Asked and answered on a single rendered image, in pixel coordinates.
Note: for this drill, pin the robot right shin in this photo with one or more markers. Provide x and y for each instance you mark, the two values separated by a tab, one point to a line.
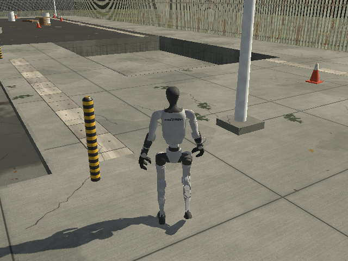
187	195

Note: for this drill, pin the humanoid robot torso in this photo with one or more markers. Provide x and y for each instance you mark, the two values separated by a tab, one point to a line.
173	127

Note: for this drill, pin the left robot forearm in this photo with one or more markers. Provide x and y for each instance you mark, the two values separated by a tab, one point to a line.
145	147

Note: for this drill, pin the robot left hand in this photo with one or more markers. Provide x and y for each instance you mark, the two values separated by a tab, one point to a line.
142	162

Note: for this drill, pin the robot right hand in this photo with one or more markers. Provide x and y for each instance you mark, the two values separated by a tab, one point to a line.
196	149

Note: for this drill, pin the right robot upper arm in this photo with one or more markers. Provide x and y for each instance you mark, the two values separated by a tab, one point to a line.
193	123

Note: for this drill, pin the right robot forearm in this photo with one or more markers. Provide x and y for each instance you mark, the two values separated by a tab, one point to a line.
198	142

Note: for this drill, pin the left robot upper arm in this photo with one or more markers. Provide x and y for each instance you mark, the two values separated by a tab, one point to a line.
153	125

